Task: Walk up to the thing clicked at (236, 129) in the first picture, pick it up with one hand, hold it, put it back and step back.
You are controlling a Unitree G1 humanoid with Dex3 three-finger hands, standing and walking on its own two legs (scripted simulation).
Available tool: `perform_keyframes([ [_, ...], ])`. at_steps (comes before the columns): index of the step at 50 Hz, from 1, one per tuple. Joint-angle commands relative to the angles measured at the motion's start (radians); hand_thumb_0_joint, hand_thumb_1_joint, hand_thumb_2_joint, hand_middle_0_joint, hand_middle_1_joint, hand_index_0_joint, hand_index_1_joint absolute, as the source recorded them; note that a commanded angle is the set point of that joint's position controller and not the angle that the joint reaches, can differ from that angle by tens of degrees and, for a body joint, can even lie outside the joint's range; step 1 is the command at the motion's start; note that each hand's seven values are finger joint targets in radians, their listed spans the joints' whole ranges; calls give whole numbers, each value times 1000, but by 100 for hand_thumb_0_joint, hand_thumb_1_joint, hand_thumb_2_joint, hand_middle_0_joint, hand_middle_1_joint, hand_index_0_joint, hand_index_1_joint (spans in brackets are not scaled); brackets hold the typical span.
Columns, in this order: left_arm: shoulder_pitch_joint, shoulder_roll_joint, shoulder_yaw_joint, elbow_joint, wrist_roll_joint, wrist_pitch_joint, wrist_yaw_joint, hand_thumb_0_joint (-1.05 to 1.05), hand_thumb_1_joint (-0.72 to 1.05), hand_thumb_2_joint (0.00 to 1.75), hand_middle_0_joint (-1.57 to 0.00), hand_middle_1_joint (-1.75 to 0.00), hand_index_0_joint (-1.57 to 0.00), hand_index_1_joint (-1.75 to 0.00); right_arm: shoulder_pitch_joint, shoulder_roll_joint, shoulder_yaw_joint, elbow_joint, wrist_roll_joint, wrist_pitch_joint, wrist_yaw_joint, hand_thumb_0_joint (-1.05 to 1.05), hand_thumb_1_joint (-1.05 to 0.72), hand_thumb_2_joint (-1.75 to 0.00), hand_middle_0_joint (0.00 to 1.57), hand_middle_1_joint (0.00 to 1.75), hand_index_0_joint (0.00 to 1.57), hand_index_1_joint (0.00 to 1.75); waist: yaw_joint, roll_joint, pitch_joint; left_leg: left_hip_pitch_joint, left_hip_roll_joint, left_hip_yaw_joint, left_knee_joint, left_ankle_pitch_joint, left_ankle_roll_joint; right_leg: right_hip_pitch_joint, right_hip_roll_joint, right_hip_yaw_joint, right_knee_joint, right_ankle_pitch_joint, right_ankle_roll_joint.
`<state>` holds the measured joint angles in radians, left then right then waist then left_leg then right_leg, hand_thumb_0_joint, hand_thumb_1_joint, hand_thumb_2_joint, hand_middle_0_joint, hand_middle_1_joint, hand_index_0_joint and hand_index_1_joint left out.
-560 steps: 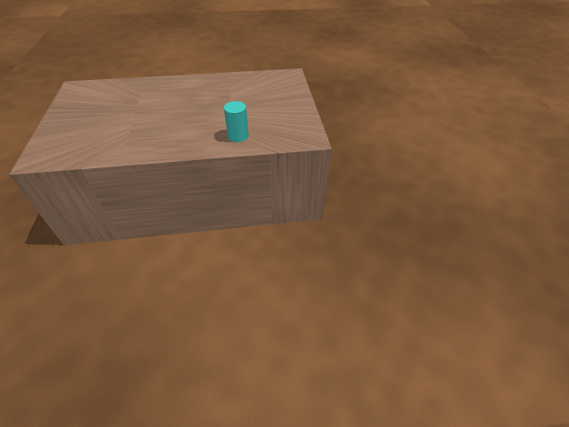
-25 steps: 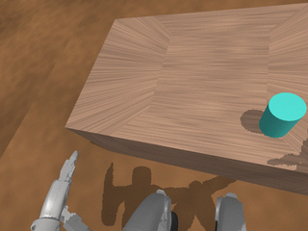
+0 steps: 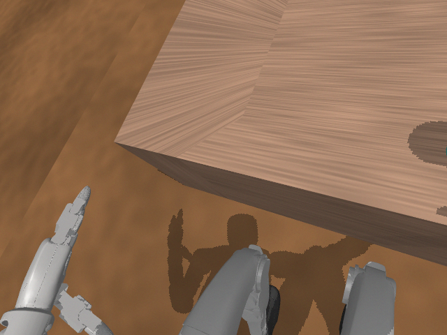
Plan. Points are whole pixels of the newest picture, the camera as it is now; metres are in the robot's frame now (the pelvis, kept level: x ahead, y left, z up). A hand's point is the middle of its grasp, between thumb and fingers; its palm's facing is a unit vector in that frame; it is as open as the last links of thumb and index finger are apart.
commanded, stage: close in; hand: right
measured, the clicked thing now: out of the picture +0.48 -0.30 -0.07
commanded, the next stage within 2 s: rest palm in 0.26 s
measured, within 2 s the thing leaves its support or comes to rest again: leaves its support in 1.88 s
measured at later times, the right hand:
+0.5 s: hand out of the picture +0.44 -0.28 -0.06, palm faces +0.37 +0.93 +0.04, open 17.7 cm
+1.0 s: hand out of the picture +0.48 -0.30 -0.05, palm faces +0.40 +0.92 +0.01, open 15.1 cm
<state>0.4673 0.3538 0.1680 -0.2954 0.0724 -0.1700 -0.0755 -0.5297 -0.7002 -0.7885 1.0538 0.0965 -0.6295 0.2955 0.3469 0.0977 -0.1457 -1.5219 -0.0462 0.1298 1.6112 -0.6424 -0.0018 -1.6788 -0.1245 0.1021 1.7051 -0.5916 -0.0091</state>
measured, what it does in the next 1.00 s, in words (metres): stands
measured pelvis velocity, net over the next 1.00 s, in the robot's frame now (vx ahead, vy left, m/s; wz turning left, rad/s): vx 0.00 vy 0.01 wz -0.01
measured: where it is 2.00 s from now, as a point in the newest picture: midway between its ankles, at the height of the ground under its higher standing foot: outside the picture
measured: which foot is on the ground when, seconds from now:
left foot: down 0.00-1.00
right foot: down 0.00-1.00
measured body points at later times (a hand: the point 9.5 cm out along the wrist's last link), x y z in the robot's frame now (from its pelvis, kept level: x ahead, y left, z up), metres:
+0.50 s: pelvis +0.00 +0.01 +0.00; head +0.17 -0.10 +0.41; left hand +0.19 +0.25 +0.13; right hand +0.42 -0.33 -0.06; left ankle +0.06 +0.13 -0.52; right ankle +0.07 -0.12 -0.52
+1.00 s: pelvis +0.00 +0.01 +0.00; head +0.18 -0.10 +0.39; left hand +0.19 +0.25 +0.12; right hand +0.45 -0.34 -0.05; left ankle +0.06 +0.13 -0.52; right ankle +0.07 -0.12 -0.52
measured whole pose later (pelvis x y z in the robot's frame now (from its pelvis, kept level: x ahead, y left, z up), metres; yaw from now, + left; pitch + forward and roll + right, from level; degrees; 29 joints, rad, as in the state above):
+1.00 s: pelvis +0.00 +0.01 +0.00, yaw -1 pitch +31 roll +8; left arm 0.49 0.33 0.15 -0.38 0.08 -0.09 -0.08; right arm -0.66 -0.64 -0.68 1.11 0.00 -0.60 0.07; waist 0.34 0.06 -0.16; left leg -1.54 -0.04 0.11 1.63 -0.64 0.00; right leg -1.68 -0.12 0.08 1.70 -0.58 -0.01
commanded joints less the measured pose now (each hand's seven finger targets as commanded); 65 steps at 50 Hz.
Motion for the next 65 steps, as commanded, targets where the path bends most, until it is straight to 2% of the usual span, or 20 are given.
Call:
perform_keyframes([
  [1, 42, 199, 156, -224, -3, -21, 25, 0, -53, 4, -5, -5, -6, -5, -230, -269, 5, -253, 13, -65, -48, 0, 61, -7, 1, 6, 3, 6, -77, -520, -558, 118, -27, -44, -169, 221, 49, 695, 25, 20, -230, 266, 19],
  [7, 74, 202, 182, -228, -12, -2, 26, 0, -55, 5, -5, -5, -5, -5, -171, -104, 68, -172, 6, -47, -96, 0, 61, -8, 1, 7, 2, 7, -50, -401, -487, 122, -34, -35, -185, 209, 45, 632, 32, 34, -255, 220, 10],
  [10, 98, 155, 152, -190, -17, 6, 22, 0, -54, 4, -5, -5, -5, -5, -185, -111, 61, -191, 0, -59, -119, 0, 61, -7, 1, 6, 2, 7, -66, -390, -458, 125, -33, -45, -182, 218, 42, 589, 37, 19, -241, 221, 4],
  [13, 76, 185, 184, -226, -13, 2, 26, 0, -53, 4, -5, -6, -6, -5, -233, -94, 82, -206, -10, -74, -133, 0, 61, -7, 1, 7, 2, 7, -43, -400, -495, 123, -33, -42, -170, 232, 41, 624, 37, 18, -235, 241, 3],
  [16, 82, 155, 162, -227, -9, 7, 24, 0, -53, 3, -5, -6, -6, -5, -235, -86, 86, -186, -27, -84, -152, 0, 61, -8, 0, 7, 2, 7, -53, -378, -455, 136, -32, -52, -186, 200, 40, 577, 43, 10, -243, 186, 1],
  [19, 84, 163, 173, -238, -4, 8, 25, 0, -60, 9, -5, -4, -3, -6, -264, -83, 103, -236, -36, -88, -165, 0, 58, -11, 0, 8, 2, 8, -60, -425, -529, 149, -32, -59, -187, 238, 38, 646, 41, 3, -233, 245, 3],
  [21, 116, 130, 140, -219, -1, 11, 19, 0, -60, 8, -5, -4, -3, -6, -258, -54, 119, -183, -42, -81, -172, 0, 57, -10, 2, 8, 3, 8, -52, -415, -478, 137, -34, -56, -186, 232, 38, 610, 44, -1, -230, 232, 2],
  [24, 82, 154, 156, -262, 2, 14, 22, 0, -61, 9, -4, -4, -2, -6, -307, -110, 102, -229, -58, -84, -197, 0, 61, -8, 3, 7, 4, 7, -63, -429, -515, 153, -30, -67, -192, 203, 39, 612, 45, -1, -238, 194, 5],
  [27, 80, 163, 173, -271, 2, 17, 19, 0, -56, 6, -5, -5, -4, -6, -297, -46, 137, -203, -64, -74, -208, 0, 61, -4, 13, 10, 14, 10, -47, -423, -493, 143, -30, -63, -202, 178, 40, 609, 45, 1, -256, 159, 6],
  [30, 91, 130, 133, -228, 4, 24, 17, 0, -56, 6, -5, -5, -4, -5, -329, -78, 131, -187, -77, -81, -218, 0, 61, -5, 30, 18, 31, 18, -45, -418, -462, 122, -31, -62, -189, 184, 40, 580, 45, 3, -244, 167, 5],
  [35, 78, 158, 145, -260, 6, 23, 25, 0, -55, 6, -5, -5, -4, -5, -401, -99, 135, -164, -83, -82, -220, 0, 61, -6, 42, 24, 43, 24, -9, -401, -490, 131, -30, -63, -194, 178, 38, 582, 45, 11, -233, 146, 2],
  [39, 70, 178, 159, -249, 7, 28, 28, 0, -56, 6, -4, -5, -4, -5, -411, -130, 126, -148, -91, -68, -224, 0, 61, -9, 49, 29, 49, 29, -15, -418, -495, 107, -33, -55, -189, 168, 38, 604, 41, 17, -245, 150, 5],
  [45, 93, 144, 125, -206, 4, 33, 24, 0, -56, 7, -4, -5, -4, -5, -424, -125, 146, -91, -91, -44, -219, 0, 57, -15, 62, 39, 63, 39, -12, -418, -471, 87, -37, -50, -170, 202, 38, 566, 41, 14, -219, 192, 0],
  [48, 68, 196, 169, -285, 5, 30, 30, 0, -56, 6, -4, -5, -4, -5, -448, -141, 136, -152, -96, -46, -218, 0, 53, -20, 73, 47, 74, 47, -6, -451, -561, 101, -32, -40, -159, 218, 40, 658, 36, 27, -226, 234, 8],
  [51, 102, 159, 153, -217, -2, 40, 23, 0, -56, 7, -4, -5, -3, -5, -360, -106, 141, -121, -88, -25, -211, 0, 49, -30, 82, 57, 83, 58, -34, -450, -513, 102, -36, -38, -172, 222, 40, 631, 41, 14, -234, 238, 4],
  [53, 86, 173, 159, -239, -5, 39, 25, 0, -56, 6, -4, -5, -3, -5, -376, -157, 106, -200, -81, -26, -217, 0, 45, -35, 88, 63, 89, 64, -54, -463, -556, 123, -35, -38, -169, 226, 42, 648, 41, 15, -244, 244, 8],
  [57, 93, 143, 143, -182, -7, 46, 25, 0, -56, 7, -4, -5, -3, -5, -361, -38, 176, -166, -72, -14, -206, 0, 29, -46, 98, 73, 98, 74, -27, -463, -488, 63, -33, -28, -158, 206, 44, 657, 36, 29, -254, 239, 14],
  [61, 64, 192, 175, -263, 1, 46, 34, 0, -57, 7, -4, -4, -3, -5, -388, -134, 135, -186, -93, -21, -235, 0, 17, -59, 109, 87, 110, 87, -22, -423, -539, 123, -33, -39, -181, 232, 36, 650, 37, 19, -234, 232, 3],
  [63, 96, 166, 160, -218, -3, 51, 29, 0, -56, 6, -4, -4, -3, -5, -363, -78, 153, -170, -81, -18, -228, 0, 9, -75, 111, 99, 113, 99, -20, -436, -504, 113, -34, -37, -186, 231, 39, 647, 40, 17, -251, 240, 4],
  [65, 87, 180, 174, -243, -7, 48, 30, 0, -56, 6, -4, -4, -3, -5, -326, -96, 133, -173, -77, -18, -230, 0, 2, -83, 114, 105, 116, 105, -32, -424, -528, 133, -34, -34, -188, 252, 37, 675, 40, 18, -248, 276, 4],
])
